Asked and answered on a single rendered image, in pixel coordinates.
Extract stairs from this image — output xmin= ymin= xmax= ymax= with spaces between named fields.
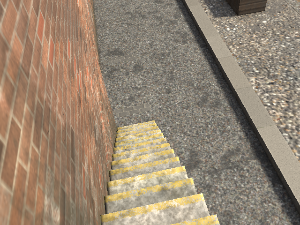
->
xmin=100 ymin=120 xmax=220 ymax=225

